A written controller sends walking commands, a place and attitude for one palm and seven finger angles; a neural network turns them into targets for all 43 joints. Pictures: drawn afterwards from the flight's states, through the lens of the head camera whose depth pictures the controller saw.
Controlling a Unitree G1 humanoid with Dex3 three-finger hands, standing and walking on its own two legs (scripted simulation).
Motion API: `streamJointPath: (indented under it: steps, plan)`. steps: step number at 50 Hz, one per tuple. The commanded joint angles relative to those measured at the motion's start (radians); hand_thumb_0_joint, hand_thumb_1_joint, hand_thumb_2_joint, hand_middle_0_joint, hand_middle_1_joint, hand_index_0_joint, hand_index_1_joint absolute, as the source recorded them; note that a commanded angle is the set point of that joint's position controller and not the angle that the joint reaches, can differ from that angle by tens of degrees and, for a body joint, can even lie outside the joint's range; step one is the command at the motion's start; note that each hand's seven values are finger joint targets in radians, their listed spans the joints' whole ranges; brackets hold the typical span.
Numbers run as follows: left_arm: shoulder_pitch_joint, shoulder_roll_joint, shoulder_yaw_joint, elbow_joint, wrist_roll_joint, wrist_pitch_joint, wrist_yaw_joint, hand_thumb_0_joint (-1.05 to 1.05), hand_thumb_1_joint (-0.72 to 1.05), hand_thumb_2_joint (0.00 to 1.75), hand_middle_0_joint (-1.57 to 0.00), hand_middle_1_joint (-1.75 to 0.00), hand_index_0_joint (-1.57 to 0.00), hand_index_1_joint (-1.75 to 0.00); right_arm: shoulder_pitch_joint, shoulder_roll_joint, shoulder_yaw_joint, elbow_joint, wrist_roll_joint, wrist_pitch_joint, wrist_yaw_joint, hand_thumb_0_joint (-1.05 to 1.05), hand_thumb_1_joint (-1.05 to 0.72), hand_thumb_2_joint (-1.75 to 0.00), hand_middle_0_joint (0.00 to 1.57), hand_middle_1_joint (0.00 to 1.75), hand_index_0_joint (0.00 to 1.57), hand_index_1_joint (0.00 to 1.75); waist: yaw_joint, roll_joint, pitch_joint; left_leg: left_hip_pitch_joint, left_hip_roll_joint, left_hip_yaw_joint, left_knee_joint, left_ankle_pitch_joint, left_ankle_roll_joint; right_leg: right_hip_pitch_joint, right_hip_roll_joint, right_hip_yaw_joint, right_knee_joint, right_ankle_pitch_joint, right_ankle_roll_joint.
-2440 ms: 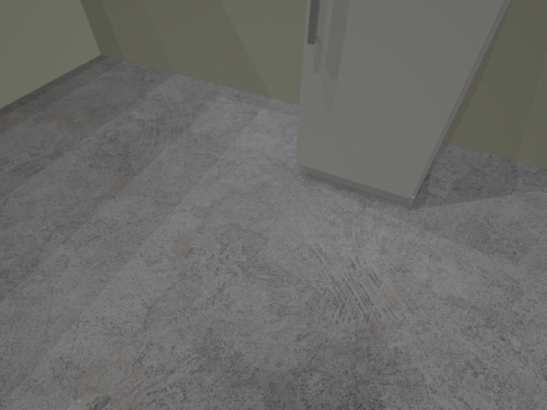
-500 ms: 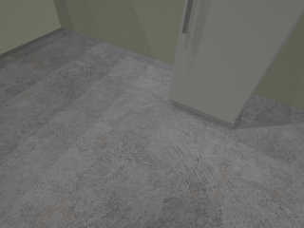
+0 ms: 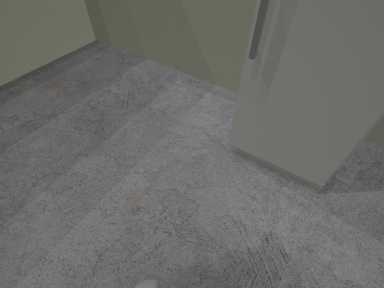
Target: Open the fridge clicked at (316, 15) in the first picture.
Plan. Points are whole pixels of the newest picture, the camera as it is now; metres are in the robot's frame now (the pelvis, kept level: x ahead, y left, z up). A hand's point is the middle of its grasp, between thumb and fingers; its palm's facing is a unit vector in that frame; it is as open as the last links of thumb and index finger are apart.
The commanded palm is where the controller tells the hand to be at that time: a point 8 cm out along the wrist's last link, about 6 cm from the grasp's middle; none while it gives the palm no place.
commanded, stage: walk to a spot facing it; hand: left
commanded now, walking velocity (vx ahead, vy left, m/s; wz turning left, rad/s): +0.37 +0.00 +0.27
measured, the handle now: (265, 8) +1.02 -0.25 +0.16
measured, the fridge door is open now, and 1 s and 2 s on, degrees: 0 0 0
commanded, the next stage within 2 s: turn to face it in 0.30 s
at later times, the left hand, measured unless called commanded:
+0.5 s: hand (99, 271) +0.20 +0.23 -0.16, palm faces +0.13 -0.98 -0.16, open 7.4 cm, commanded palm none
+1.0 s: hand (134, 191) +0.41 +0.18 -0.15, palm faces -0.14 -0.96 -0.24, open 7.4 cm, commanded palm none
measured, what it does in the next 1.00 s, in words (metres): walks ahead: left foot, then right foot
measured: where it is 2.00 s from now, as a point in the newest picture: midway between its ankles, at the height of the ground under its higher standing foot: (189, 266)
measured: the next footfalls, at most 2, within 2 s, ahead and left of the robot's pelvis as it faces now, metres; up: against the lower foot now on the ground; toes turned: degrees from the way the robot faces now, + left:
left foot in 0.22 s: +0.24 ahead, +0.14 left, +0.00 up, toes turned +14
right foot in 0.72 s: +0.38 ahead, -0.08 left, +0.00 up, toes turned -12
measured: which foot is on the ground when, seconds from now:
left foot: up 0.00-0.20, down 0.22-0.74, up 0.76-1.00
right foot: down 0.00-0.24, up 0.26-0.70, down 0.72-1.00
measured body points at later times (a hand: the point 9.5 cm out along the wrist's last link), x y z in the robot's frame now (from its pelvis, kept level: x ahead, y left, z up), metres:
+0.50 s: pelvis +0.20 +0.06 +0.02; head +0.21 +0.07 +0.46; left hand +0.19 +0.29 -0.15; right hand +0.25 -0.18 -0.13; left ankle +0.20 +0.13 -0.73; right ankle +0.25 -0.09 -0.65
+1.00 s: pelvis +0.29 +0.01 +0.01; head +0.32 -0.02 +0.45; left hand +0.42 +0.23 -0.13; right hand +0.34 -0.25 -0.15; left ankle +0.33 +0.17 -0.67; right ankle +0.34 -0.08 -0.73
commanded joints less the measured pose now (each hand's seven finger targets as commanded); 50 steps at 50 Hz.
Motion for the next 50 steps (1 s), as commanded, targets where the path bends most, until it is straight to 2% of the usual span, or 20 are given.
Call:
streamJointPath:
  steps: [1,7,9,10,11,12,13,15,18,24,31,33,34,35,36,37,39,41,43,50]
  plan:
    - [0.091,0.108,0.005,-0.001,0.005,-0.009,-0.004,0.0,0.9,0.9,-0.2,-0.3,-0.2,-0.3,0.044,0.018,0.007,-0.065,-0.002,0.013,0.024,0.0,-0.9,-0.9,0.2,0.3,0.2,0.3,-0.003,-0.134,0.074,-0.004,0.063,0.012,-0.216,0.091,-0.028,-0.113,-0.271,0.157,-0.391,-0.08,-0.086]
    - [0.167,0.171,0.011,0.028,0.004,-0.004,-0.012,0.0,0.9,0.9,-0.2,-0.3,-0.2,-0.3,-0.13,-0.02,0.008,-0.148,0.001,-0.014,0.048,0.0,-0.9,-0.9,0.2,0.3,0.2,0.3,0.05,-0.11,0.082,0.05,0.017,0.093,-0.521,0.103,-0.012,0.061,-0.285,0.129,-0.325,-0.013,-0.08]
    - [0.178,0.179,0.013,0.035,0.002,0.001,-0.012,0.0,0.9,0.9,-0.2,-0.3,-0.2,-0.3,-0.09,-0.043,0.004,-0.138,-0.002,-0.023,0.043,0.0,-0.9,-0.9,0.2,0.3,0.2,0.3,0.021,-0.066,0.067,0.182,-0.017,0.131,-0.617,0.101,-0.003,0.065,-0.271,0.088,-0.212,0.102,-0.062]
    - [0.177,0.175,0.012,0.037,-0.003,0.004,-0.013,0.0,0.9,0.9,-0.2,-0.3,-0.2,-0.3,0.009,-0.078,-0.004,-0.109,-0.006,-0.03,0.037,0.0,-0.9,-0.9,0.2,0.3,0.2,0.3,-0.026,-0.016,0.016,0.343,-0.04,0.141,-0.686,0.114,0.007,0.036,-0.229,0.028,-0.047,0.204,-0.038]
    - [0.2,0.138,0.008,0.022,-0.009,0.007,-0.019,0.0,0.9,0.9,-0.2,-0.3,-0.2,-0.3,0.142,-0.17,-0.027,-0.078,-0.016,-0.037,0.024,0.0,-0.9,-0.9,0.2,0.3,0.2,0.3,-0.076,0.16,-0.079,0.558,0.09,-0.077,-0.783,0.086,0.069,-0.098,-0.137,-0.031,0.243,0.156,0.017]
    - [0.179,0.093,-0.005,-0.022,-0.017,0.006,-0.029,0.0,0.9,0.9,-0.2,-0.3,-0.2,-0.3,0.241,-0.282,-0.048,-0.056,-0.011,-0.037,0.01,0.0,-0.9,-0.9,0.2,0.3,0.2,0.3,-0.094,0.371,-0.116,0.66,0.324,-0.437,-0.931,0.149,0.171,-0.316,-0.005,-0.021,0.563,-0.32,0.058]
    - [0.109,0.13,-0.003,-0.042,-0.011,0.013,-0.019,0.0,0.9,0.9,-0.2,-0.3,-0.2,-0.3,0.231,-0.268,-0.039,-0.043,-0.001,-0.031,-0.005,0.0,-0.9,-0.9,0.2,0.3,0.2,0.3,-0.096,0.303,-0.127,0.631,0.349,-0.488,-0.965,0.121,0.188,-0.37,-0.035,0.118,0.712,-0.332,0.04]
    - [0.073,0.109,0.001,-0.018,-0.009,0.013,-0.029,0.0,0.9,0.9,-0.2,-0.3,-0.2,-0.3,0.088,-0.181,-0.013,-0.08,0.003,-0.043,-0.015,0.0,-0.9,-0.9,0.2,0.3,0.2,0.3,-0.037,0.091,-0.011,0.483,0.299,-0.333,-0.969,0.203,0.165,-0.41,-0.109,0.174,0.754,-0.16,0.043]
    - [0.165,0.066,-0.003,0.038,-0.001,0.039,-0.032,0.0,0.9,0.9,-0.2,-0.3,-0.2,-0.3,0.01,-0.11,0.007,-0.074,0.009,-0.065,-0.019,0.0,-0.9,-0.9,0.2,0.3,0.2,0.3,0.041,0.05,-0.015,0.375,0.201,-0.098,-0.994,0.376,0.108,-0.281,-0.123,0.174,0.659,-0.042,0.063]
    - [0.155,0.024,-0.006,0.034,-0.004,0.079,-0.021,0.0,0.9,0.9,-0.2,-0.3,-0.2,-0.3,0.015,-0.096,0.009,-0.05,0.009,-0.059,-0.026,0.0,-0.9,-0.9,0.2,0.3,0.2,0.3,0.063,0.046,0.025,0.359,0.199,0.054,-1.001,0.548,0.123,-0.263,-0.107,0.163,0.458,0.025,0.08]
    - [0.022,0.041,0.016,-0.039,-0.003,0.091,-0.032,0.0,0.9,0.9,-0.2,-0.3,-0.2,-0.3,0.019,-0.125,-0.01,-0.035,-0.001,-0.022,-0.035,0.0,-0.9,-0.9,0.2,0.3,0.2,0.3,0.026,0.114,0.07,0.393,0.245,0.127,-0.871,0.545,0.108,-0.181,-0.054,0.105,0.208,-0.007,0.05]
    - [0.047,0.059,0.022,-0.047,-0.002,0.086,-0.033,0.0,0.9,0.9,-0.2,-0.3,-0.2,-0.3,0.005,-0.137,-0.016,-0.044,-0.001,-0.012,-0.035,0.0,-0.9,-0.9,0.2,0.3,0.2,0.3,0.043,0.098,0.057,0.376,0.251,0.138,-0.77,0.547,0.085,-0.092,-0.031,0.09,0.132,0.0,0.037]
    - [0.104,0.078,0.028,-0.034,0.001,0.08,-0.033,0.0,0.9,0.9,-0.2,-0.3,-0.2,-0.3,0.001,-0.14,-0.015,-0.05,0.002,-0.008,-0.032,0.0,-0.9,-0.9,0.2,0.3,0.2,0.3,0.074,0.064,0.031,0.357,0.227,0.172,-0.668,0.552,0.057,-0.002,-0.008,0.062,0.062,0.058,0.036]
    - [0.199,0.129,0.037,-0.014,0.003,0.065,-0.03,0.0,0.9,0.9,-0.2,-0.3,-0.2,-0.3,-0.002,-0.136,-0.015,-0.062,0.009,-0.006,-0.027,0.0,-0.9,-0.9,0.2,0.3,0.2,0.3,0.119,-0.027,-0.035,0.285,0.182,0.209,-0.473,0.468,0.009,0.156,-0.045,0.11,-0.038,0.235,0.018]
    - [0.268,0.245,0.059,-0.003,0.009,0.048,-0.016,0.0,0.9,0.9,-0.2,-0.3,-0.2,-0.3,0.023,-0.073,-0.006,-0.097,0.02,-0.008,-0.02,0.0,-0.9,-0.9,0.2,0.3,0.2,0.3,0.128,-0.32,-0.127,0.015,0.042,0.244,-0.158,-0.016,-0.061,0.365,-0.313,0.495,-0.104,0.633,-0.102]
    - [0.315,0.265,0.057,0.0,-0.021,0.057,-0.009,0.0,0.9,0.9,-0.2,-0.3,-0.2,-0.3,-0.02,-0.082,-0.006,-0.126,0.021,0.001,-0.031,0.0,-0.9,-0.9,0.2,0.3,0.2,0.3,0.136,-0.263,-0.151,-0.034,-0.019,0.109,-0.002,-0.321,-0.077,0.334,-0.405,0.572,-0.144,0.863,-0.211]
    - [0.17,0.237,0.06,-0.052,-0.018,0.07,0.007,0.0,0.9,0.9,-0.2,-0.3,-0.2,-0.3,-0.084,-0.086,-0.005,-0.144,0.017,0.021,-0.034,0.0,-0.9,-0.9,0.2,0.3,0.2,0.3,0.105,-0.228,-0.124,-0.065,0.028,-0.013,0.062,-0.235,-0.077,0.189,-0.352,0.596,-0.22,0.448,-0.213]
    - [0.036,0.196,0.049,-0.097,-0.014,0.078,0.008,0.0,0.9,0.9,-0.2,-0.3,-0.2,-0.3,-0.083,-0.088,-0.006,-0.135,0.006,0.038,-0.025,0.0,-0.9,-0.9,0.2,0.3,0.2,0.3,0.051,-0.11,-0.081,-0.016,0.046,-0.017,-0.005,-0.116,-0.086,0.046,-0.269,0.472,-0.251,0.236,-0.16]
    - [0.002,0.195,0.049,-0.109,-0.007,0.077,0.005,0.0,0.9,0.9,-0.2,-0.3,-0.2,-0.3,-0.059,-0.083,-0.007,-0.135,0.003,0.048,-0.021,0.0,-0.9,-0.9,0.2,0.3,0.2,0.3,0.033,-0.118,-0.079,0.026,0.03,-0.005,-0.086,-0.078,-0.093,-0.007,-0.22,0.428,-0.25,0.209,-0.133]
    - [0.014,0.236,0.064,-0.133,-0.002,0.09,-0.013,0.0,0.9,0.9,-0.2,-0.3,-0.2,-0.3,-0.134,-0.105,-0.009,-0.204,0.005,0.05,-0.019,0.0,-0.9,-0.9,0.2,0.3,0.2,0.3,0.058,-0.154,-0.081,0.027,-0.022,0.003,-0.293,-0.073,-0.102,0.041,-0.172,0.491,-0.248,0.12,-0.134]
